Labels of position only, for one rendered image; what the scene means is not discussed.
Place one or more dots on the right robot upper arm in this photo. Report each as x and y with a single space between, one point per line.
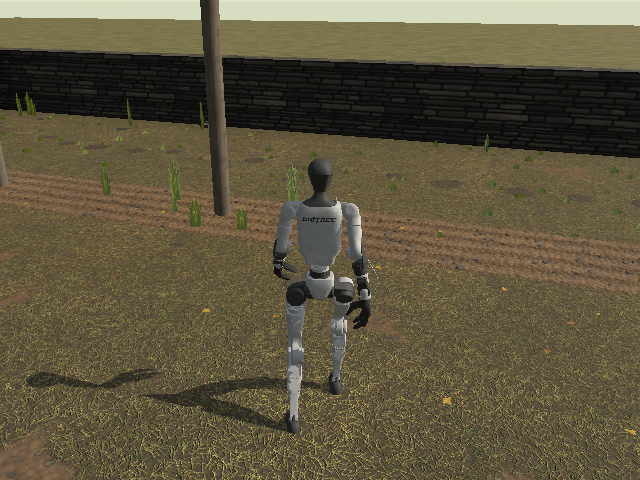
351 212

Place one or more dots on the left robot hand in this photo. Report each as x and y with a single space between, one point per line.
281 274

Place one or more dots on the robot left forearm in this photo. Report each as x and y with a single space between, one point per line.
278 258

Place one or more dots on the right robot hand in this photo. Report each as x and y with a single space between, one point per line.
364 315

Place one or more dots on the right robot foot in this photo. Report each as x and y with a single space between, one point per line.
335 387

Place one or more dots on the left robot upper arm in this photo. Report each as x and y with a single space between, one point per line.
288 212

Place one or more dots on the robot right shin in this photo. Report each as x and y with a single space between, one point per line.
338 351

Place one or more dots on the robot right forearm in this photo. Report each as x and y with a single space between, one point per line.
361 276

